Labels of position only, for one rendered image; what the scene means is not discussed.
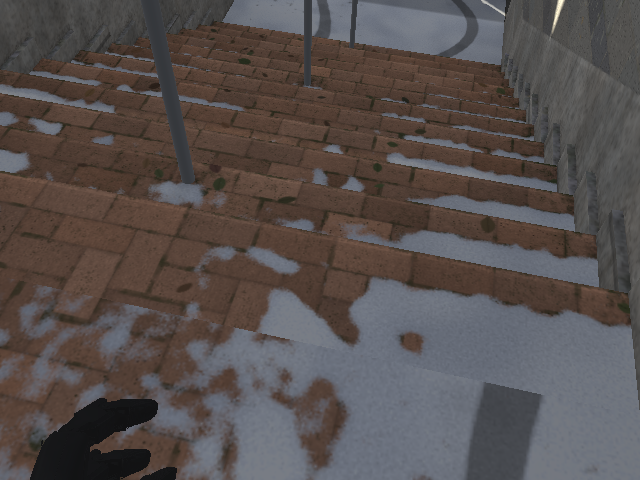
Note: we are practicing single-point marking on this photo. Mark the robot left hand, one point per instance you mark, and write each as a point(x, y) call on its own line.
point(65, 455)

